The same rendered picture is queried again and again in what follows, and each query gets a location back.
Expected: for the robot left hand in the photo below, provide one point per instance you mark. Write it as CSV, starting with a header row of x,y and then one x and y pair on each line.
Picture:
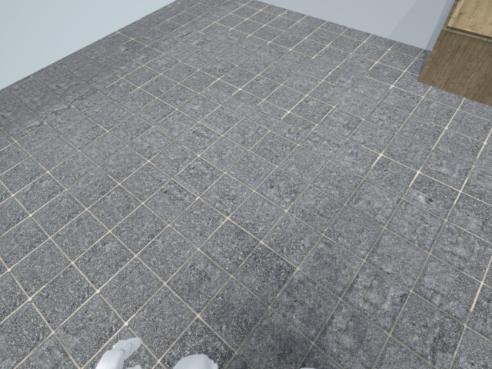
x,y
114,358

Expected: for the cupboard door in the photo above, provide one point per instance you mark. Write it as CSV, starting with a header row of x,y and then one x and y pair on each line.
x,y
473,16

